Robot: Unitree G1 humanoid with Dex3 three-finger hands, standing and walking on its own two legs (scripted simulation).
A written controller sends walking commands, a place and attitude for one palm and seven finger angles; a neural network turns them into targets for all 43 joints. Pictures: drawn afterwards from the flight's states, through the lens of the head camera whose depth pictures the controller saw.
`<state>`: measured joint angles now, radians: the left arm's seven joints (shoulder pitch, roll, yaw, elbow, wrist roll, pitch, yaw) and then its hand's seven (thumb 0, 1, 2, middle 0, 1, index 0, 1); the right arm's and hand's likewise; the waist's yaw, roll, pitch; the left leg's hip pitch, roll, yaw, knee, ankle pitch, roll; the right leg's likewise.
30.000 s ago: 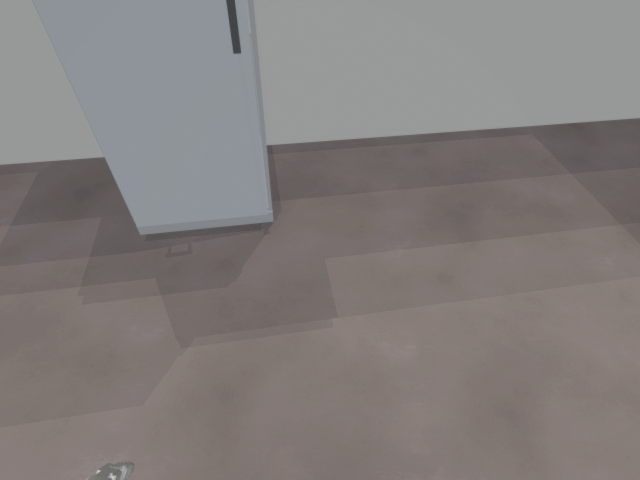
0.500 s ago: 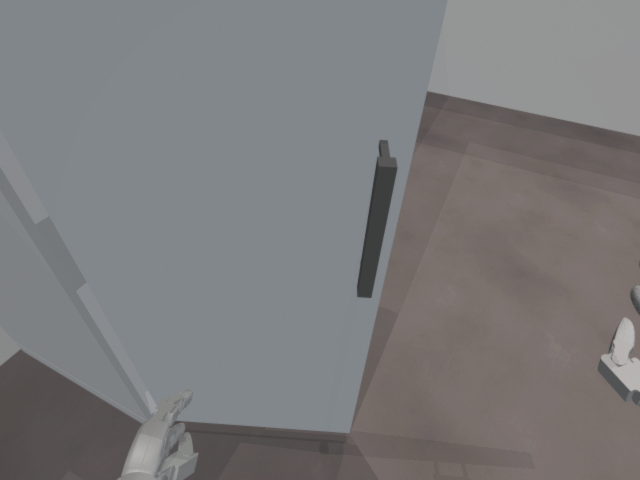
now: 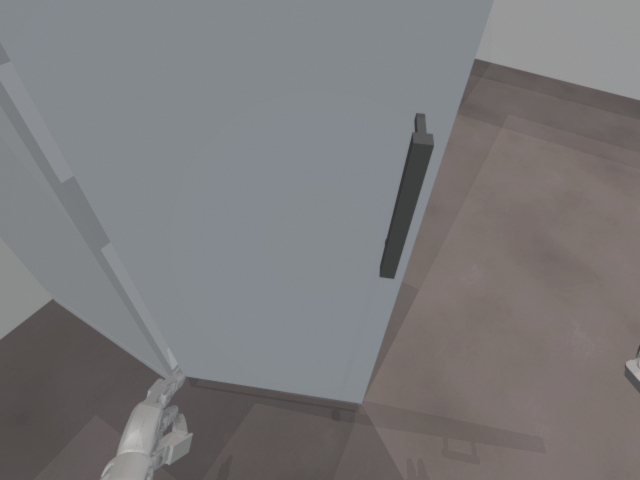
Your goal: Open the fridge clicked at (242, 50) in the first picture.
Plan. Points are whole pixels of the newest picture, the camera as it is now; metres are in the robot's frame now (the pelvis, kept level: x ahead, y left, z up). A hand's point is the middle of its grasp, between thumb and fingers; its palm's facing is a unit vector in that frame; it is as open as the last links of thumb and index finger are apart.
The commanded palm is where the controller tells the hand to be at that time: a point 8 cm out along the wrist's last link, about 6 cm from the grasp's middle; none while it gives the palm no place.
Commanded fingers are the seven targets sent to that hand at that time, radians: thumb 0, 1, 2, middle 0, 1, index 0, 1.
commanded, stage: step back with the hand held close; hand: right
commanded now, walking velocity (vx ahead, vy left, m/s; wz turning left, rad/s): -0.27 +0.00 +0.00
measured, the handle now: (401, 205) +0.43 -0.08 +0.13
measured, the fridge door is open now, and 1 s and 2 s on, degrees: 67 67 67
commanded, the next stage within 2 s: stop stepping back and stand still in 0.96 s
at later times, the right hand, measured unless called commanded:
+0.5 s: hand out of the picture +0.13 -0.31 +0.16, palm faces +0.49 +0.73 -0.47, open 7.4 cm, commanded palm +0.06 -0.33 +0.17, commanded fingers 0.00 -0.90 -0.90 0.20 0.30 0.20 0.30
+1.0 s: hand out of the picture +0.06 -0.31 +0.16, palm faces +0.46 +0.77 -0.45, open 7.4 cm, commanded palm -0.02 -0.34 +0.17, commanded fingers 0.00 -0.90 -0.90 0.20 0.30 0.20 0.30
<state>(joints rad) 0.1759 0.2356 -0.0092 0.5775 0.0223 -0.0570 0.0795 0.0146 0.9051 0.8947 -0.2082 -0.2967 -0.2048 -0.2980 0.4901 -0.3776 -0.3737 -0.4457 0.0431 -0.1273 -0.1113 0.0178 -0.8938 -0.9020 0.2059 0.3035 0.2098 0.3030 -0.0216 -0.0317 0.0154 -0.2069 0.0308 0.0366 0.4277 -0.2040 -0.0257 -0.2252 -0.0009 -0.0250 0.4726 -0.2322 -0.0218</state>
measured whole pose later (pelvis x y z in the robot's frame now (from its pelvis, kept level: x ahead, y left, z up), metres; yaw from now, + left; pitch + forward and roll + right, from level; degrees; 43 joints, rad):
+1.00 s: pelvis -0.14 -0.03 -0.01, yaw -3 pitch +3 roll +1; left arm 0.18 0.22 0.02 0.61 0.01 -0.10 0.09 0.01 0.91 0.89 -0.21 -0.30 -0.20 -0.30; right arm 0.45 -0.45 -0.43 -0.52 0.02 -0.22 -0.14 0.02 -0.89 -0.90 0.21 0.30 0.21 0.30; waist -0.02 0.07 0.03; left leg -0.39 -0.01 -0.07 0.64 -0.29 -0.02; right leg -0.37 0.03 -0.02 0.56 -0.24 -0.04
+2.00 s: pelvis -0.25 -0.04 +0.00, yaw -1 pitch -1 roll +1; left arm 0.23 0.20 -0.02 0.64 0.02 -0.16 0.08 0.01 0.90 0.89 -0.21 -0.30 -0.21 -0.30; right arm 0.50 -0.37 -0.38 -0.39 0.03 -0.19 -0.14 0.02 -0.89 -0.90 0.21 0.30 0.21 0.30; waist -0.02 -0.01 0.00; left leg -0.17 -0.01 0.05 0.45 -0.26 0.01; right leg -0.28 -0.01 -0.03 0.47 -0.18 -0.03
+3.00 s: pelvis -0.24 -0.04 +0.00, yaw -3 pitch -1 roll +0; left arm 0.11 0.24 0.01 1.11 0.03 0.00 0.01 0.01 0.91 0.89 -0.21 -0.30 -0.20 -0.30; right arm 0.13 -0.26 -0.01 1.10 -0.01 -0.01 -0.01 0.01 -0.91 -0.90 0.20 0.30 0.20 0.30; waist 0.00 -0.02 0.05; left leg -0.14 0.01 0.08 0.42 -0.26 0.01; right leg -0.25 0.02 0.00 0.42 -0.15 -0.03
